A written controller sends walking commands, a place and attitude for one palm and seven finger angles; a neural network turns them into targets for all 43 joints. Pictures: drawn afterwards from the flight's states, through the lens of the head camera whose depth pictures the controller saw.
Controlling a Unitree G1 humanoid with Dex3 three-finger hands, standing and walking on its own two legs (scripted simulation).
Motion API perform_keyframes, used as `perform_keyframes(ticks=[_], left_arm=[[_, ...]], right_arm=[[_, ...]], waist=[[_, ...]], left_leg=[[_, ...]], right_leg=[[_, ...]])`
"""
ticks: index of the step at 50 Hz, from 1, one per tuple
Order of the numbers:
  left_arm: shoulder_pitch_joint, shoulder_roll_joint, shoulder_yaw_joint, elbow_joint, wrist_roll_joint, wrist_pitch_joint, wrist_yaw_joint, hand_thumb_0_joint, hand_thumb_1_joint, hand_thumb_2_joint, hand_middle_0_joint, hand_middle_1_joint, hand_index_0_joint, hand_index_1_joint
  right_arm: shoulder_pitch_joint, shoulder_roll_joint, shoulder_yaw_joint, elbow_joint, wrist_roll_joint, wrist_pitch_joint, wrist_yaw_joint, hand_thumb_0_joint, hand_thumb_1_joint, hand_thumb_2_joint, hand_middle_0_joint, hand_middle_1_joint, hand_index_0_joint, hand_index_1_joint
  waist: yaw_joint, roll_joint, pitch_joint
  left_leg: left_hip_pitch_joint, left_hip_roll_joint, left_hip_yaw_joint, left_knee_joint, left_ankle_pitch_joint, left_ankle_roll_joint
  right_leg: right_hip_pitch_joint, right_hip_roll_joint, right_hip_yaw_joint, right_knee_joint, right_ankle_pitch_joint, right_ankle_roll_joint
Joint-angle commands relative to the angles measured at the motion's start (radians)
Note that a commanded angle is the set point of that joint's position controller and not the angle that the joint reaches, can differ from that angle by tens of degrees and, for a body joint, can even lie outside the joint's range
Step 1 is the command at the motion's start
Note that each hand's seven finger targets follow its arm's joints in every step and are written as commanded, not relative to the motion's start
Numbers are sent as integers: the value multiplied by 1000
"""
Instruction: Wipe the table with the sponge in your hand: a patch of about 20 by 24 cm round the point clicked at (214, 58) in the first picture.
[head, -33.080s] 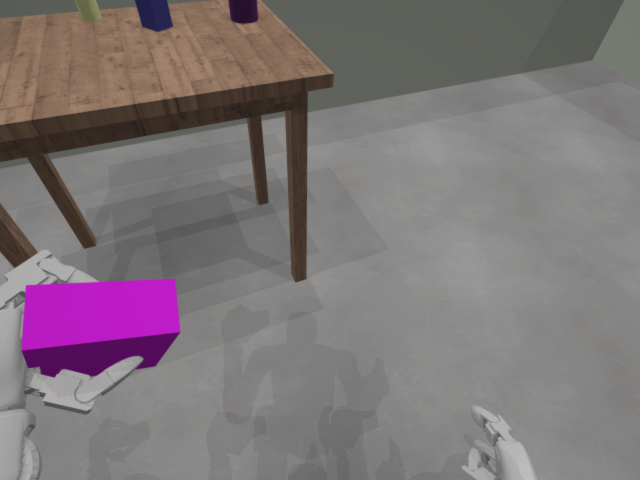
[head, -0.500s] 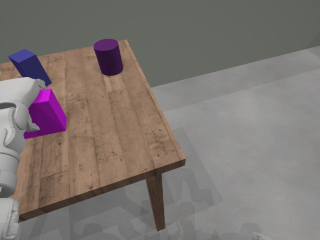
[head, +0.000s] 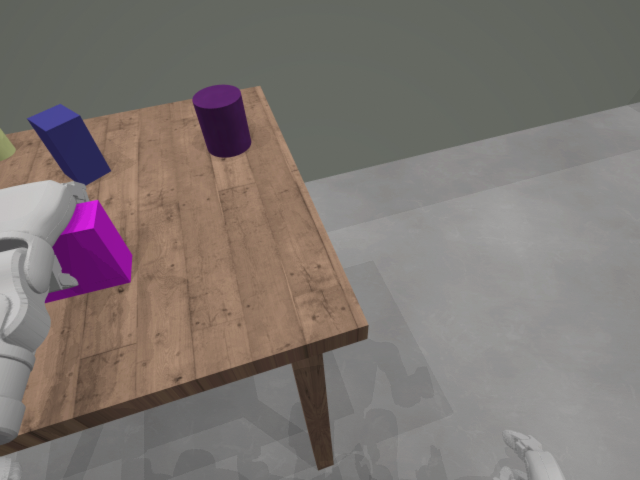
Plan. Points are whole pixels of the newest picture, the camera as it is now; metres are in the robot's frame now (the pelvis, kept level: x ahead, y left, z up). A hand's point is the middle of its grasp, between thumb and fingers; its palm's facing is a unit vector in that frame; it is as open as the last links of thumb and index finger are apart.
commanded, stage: wipe back along the first lane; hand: left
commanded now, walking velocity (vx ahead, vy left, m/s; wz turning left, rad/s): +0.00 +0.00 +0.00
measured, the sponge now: (66, 264) +0.32 +0.36 +0.11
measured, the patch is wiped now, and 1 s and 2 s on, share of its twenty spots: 1.00 1.00 1.00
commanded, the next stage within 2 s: lift the sponge slowly off the table in 0.58 s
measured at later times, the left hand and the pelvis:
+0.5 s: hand (47, 275) +0.28 +0.34 +0.14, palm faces +0.03 +0.00 -1.00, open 9.6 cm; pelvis +0.01 +0.00 +0.00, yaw +0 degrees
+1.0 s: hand (42, 299) +0.25 +0.33 +0.14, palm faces +0.03 -0.01 -1.00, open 9.5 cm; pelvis -0.01 +0.00 +0.00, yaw +1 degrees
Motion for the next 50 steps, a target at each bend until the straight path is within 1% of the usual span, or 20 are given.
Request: perform_keyframes(ticks=[1, 5, 6, 10, 16, 18, 20, 21, 22, 25, 28, 31, 33, 36, 38, 41, 42, 46, 48, 50], left_arm=[[-90, 196, 40, -131, -22, 30, -24, 0, 100, 1300, -1200, -1600, -1200, -1600], [-15, 195, 58, -196, -38, 55, -27, 0, 100, 1300, -1200, -1600, -1200, -1600], [3, 195, 64, -220, -45, 62, -30, 0, 100, 1300, -1200, -1600, -1200, -1600], [90, 155, 51, -308, -59, 84, -30, 0, 100, 1300, -1200, -1600, -1200, -1600], [114, 208, 106, -367, -70, 129, -30, 0, 100, 1300, -1200, -1600, -1200, -1600], [146, 175, 83, -376, -79, 137, -33, 0, 100, 1300, -1200, -1600, -1200, -1600], [144, 208, 105, -386, -72, 142, -33, 0, 100, 1300, -1200, -1600, -1200, -1600], [160, 204, 106, -411, -73, 148, -34, 0, 100, 1300, -1200, -1600, -1200, -1600], [174, 164, 74, -420, -79, 150, -37, 0, 100, 1300, -1200, -1600, -1200, -1600], [229, 173, 91, -462, -84, 154, -37, 0, 100, 1300, -1200, -1600, -1200, -1600], [250, 139, 71, -498, -94, 171, -35, 0, 100, 1300, -1200, -1600, -1200, -1600], [278, 173, 107, -539, -94, 185, -30, 0, 100, 1300, -1200, -1600, -1200, -1600], [298, 131, 76, -538, -99, 189, -30, 0, 100, 1300, -1200, -1600, -1200, -1600], [260, 177, 107, -583, -88, 201, -22, 0, 100, 1300, -1200, -1600, -1200, -1600], [250, 153, 86, -605, -90, 201, -18, 0, 100, 1300, -1200, -1600, -1200, -1600], [189, 192, 101, -616, -73, 206, -15, 0, 100, 1300, -1200, -1600, -1200, -1600], [161, 154, 66, -634, -78, 200, -14, 0, 100, 1300, -1200, -1600, -1200, -1600], [113, 206, 96, -607, -62, 205, -9, 0, 100, 1300, -1200, -1600, -1200, -1600], [54, 181, 64, -602, -59, 192, -9, 0, 100, 1300, -1200, -1600, -1200, -1600], [44, 213, 88, -598, -54, 182, -9, 0, 100, 1300, -1200, -1600, -1200, -1600]], right_arm=[[-132, -133, -46, -144, 1, -45, -7, 0, -900, -900, 200, 300, 200, 300], [-140, -129, -46, -148, -1, -57, -5, 0, -900, -900, 200, 300, 200, 300], [-151, -130, -45, -155, -2, -56, -3, 0, -900, -900, 200, 300, 200, 300], [-168, -120, -43, -165, -2, -65, 2, 0, -900, -900, 200, 300, 200, 300], [-190, -123, -35, -165, -6, -64, 1, 0, -900, -900, 200, 300, 200, 300], [-193, -113, -29, -167, -4, -66, 1, 0, -900, -900, 200, 300, 200, 300], [-197, -117, -28, -166, -8, -65, -1, 0, -900, -900, 200, 300, 200, 300], [-208, -118, -26, -174, -8, -63, 1, 0, -900, -900, 200, 300, 200, 300], [-209, -107, -21, -178, -7, -66, 1, 0, -900, -900, 200, 300, 200, 300], [-212, -109, -24, -181, -8, -66, 2, 0, -900, -900, 200, 300, 200, 300], [-222, -104, -18, -188, -8, -68, 3, 0, -900, -900, 200, 300, 200, 300], [-237, -109, -19, -197, -9, -69, 3, 0, -900, -900, 200, 300, 200, 300], [-231, -101, -14, -192, -8, -71, 5, 0, -900, -900, 200, 300, 200, 300], [-251, -107, -16, -196, -10, -71, 1, 0, -900, -900, 200, 300, 200, 300], [-250, -97, -12, -195, -12, -76, -3, 0, -900, -900, 200, 300, 200, 300], [-269, -102, -10, -193, -10, -76, -10, 0, -900, -900, 200, 300, 200, 300], [-267, -91, -4, -196, -9, -83, -11, 0, -900, -900, 200, 300, 200, 300], [-278, -99, -4, -187, -12, -88, -22, 0, -900, -900, 200, 300, 200, 300], [-271, -90, 0, -179, -11, -94, -25, 0, -900, -900, 200, 300, 200, 300], [-271, -92, -4, -176, -16, -96, -29, 0, -900, -900, 200, 300, 200, 300]], waist=[[22, -63, -182], [25, -89, -190], [34, -69, -189], [35, -84, -186], [44, -91, -158], [44, -98, -143], [48, -94, -147], [55, -59, -161], [47, -77, -153], [53, -71, -161], [49, -71, -140], [63, -61, -157], [54, -76, -126], [62, -58, -146], [60, -55, -149], [61, -30, -140], [53, -35, -138], [62, -26, -150], [51, -32, -149], [60, -23, -167]], left_leg=[[52, 9, 10, -34, 352, -12], [55, 5, 12, -19, 374, -9], [58, 7, 10, -21, 384, -11], [66, 7, 12, -10, 413, -10], [55, 5, 14, -16, 365, -13], [51, 5, 12, -21, 356, -14], [52, 5, 14, -23, 349, -15], [60, 4, 12, -22, 354, -17], [58, 4, 15, -18, 354, -15], [66, 8, 14, -18, 378, -17], [61, 11, 11, -27, 346, -18], [66, 10, 8, -24, 342, -19], [55, 13, 7, -32, 336, -21], [67, 12, 4, -34, 317, -20], [72, 10, 2, -38, 329, -18], [73, 9, -1, -48, 289, -21], [76, 10, -1, -51, 289, -20], [85, 7, -6, -60, 265, -20], [88, 7, -4, -69, 258, -20], [97, 3, -5, -69, 260, -19]], right_leg=[[108, 25, -27, -6, 334, -57], [119, 24, -27, 7, 368, -50], [126, 22, -21, 7, 373, -52], [124, 23, -28, 19, 391, -44], [124, 22, -17, 13, 370, -45], [123, 21, -27, 14, 354, -42], [127, 21, -23, 13, 350, -43], [130, 23, -12, 11, 348, -48], [131, 20, -22, 15, 352, -43], [134, 22, -23, 19, 365, -42], [124, 23, -27, 12, 331, -42], [133, 26, -12, 13, 329, -46], [124, 25, -28, 12, 314, -42], [119, 30, -11, 6, 289, -49], [129, 26, -25, 9, 289, -47], [111, 33, -13, -5, 242, -53], [112, 28, -29, -3, 231, -50], [115, 35, -13, -17, 210, -57], [117, 32, -28, -22, 198, -54], [126, 29, -23, -24, 204, -55]])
